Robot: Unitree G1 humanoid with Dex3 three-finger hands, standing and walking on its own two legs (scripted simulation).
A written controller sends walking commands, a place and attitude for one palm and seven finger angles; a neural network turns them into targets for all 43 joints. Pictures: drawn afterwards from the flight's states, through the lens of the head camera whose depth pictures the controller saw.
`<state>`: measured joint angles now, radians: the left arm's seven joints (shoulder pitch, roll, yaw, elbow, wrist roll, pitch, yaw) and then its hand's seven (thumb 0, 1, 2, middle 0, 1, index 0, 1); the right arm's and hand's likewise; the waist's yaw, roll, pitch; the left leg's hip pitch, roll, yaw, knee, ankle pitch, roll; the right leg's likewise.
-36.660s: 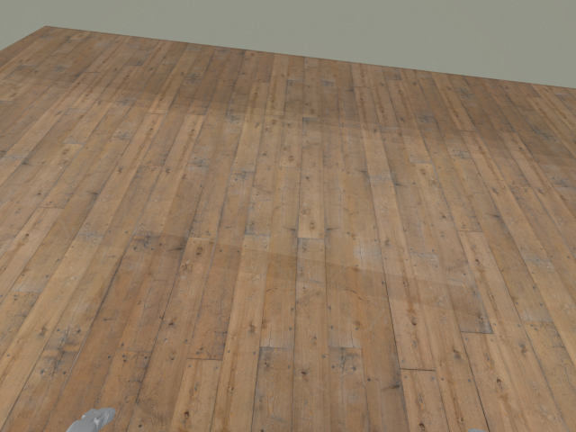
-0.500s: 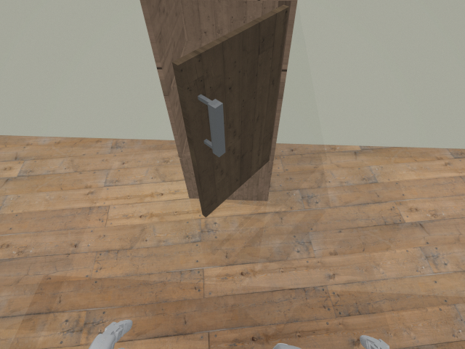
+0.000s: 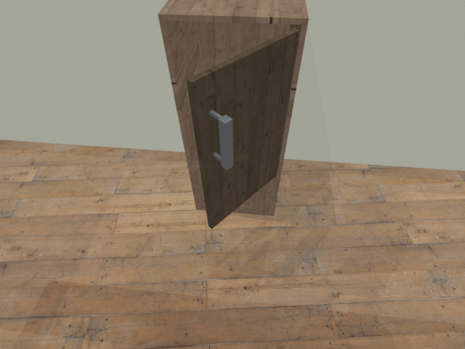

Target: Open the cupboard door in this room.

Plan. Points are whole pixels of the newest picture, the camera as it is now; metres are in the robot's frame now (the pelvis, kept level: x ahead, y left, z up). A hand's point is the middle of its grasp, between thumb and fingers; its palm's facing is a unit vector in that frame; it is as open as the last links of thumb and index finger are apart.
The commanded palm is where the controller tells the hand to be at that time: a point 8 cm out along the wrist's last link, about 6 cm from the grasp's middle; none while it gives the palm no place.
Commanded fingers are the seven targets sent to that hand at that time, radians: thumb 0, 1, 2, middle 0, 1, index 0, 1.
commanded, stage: let the arm hang, fingers relaxed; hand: left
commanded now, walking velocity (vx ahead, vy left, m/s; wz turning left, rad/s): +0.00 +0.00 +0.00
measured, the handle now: (220, 140) +0.59 +0.07 +0.00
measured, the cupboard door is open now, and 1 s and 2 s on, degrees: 50 50 50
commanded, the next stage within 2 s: look to check the result in 0.34 s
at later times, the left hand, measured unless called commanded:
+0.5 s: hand out of the picture +0.02 +0.18 -0.17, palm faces +0.06 -0.98 -0.19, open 7.4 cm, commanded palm none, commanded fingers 0.00 0.90 0.90 -0.20 -0.30 -0.20 -0.30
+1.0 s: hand out of the picture +0.04 +0.18 -0.17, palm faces +0.05 -0.98 -0.20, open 7.4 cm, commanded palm none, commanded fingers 0.00 0.90 0.90 -0.20 -0.30 -0.20 -0.30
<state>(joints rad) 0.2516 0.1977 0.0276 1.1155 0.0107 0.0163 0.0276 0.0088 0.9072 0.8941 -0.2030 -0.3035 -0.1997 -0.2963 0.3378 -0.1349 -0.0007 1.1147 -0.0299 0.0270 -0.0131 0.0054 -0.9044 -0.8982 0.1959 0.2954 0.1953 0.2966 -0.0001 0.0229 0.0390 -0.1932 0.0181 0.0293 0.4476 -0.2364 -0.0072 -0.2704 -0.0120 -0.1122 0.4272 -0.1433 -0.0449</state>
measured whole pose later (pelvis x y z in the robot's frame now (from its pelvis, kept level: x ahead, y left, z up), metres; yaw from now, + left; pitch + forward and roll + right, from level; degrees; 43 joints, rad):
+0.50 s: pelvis +0.02 +0.01 +0.00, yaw +0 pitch -1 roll +0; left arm 0.27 0.13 0.02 1.15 0.01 0.00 0.03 0.01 0.91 0.89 -0.20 -0.30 -0.20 -0.30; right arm 0.29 -0.11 0.00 1.13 -0.02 0.00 -0.03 0.01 -0.91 -0.90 0.20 0.30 0.19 0.30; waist 0.01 0.01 0.05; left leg -0.14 0.00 0.03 0.41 -0.25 0.00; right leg -0.23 -0.03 -0.11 0.42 -0.17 -0.03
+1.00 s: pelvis +0.04 +0.00 +0.00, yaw +0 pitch -1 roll +0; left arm 0.25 0.15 0.02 1.15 0.01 -0.01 0.03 0.01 0.91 0.89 -0.20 -0.30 -0.20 -0.30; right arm 0.28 -0.13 0.01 1.15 -0.02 0.00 -0.03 0.00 -0.91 -0.90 0.19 0.30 0.19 0.30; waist 0.00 0.00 0.05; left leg -0.10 0.01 0.03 0.39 -0.26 -0.01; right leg -0.20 -0.01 -0.11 0.40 -0.19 -0.03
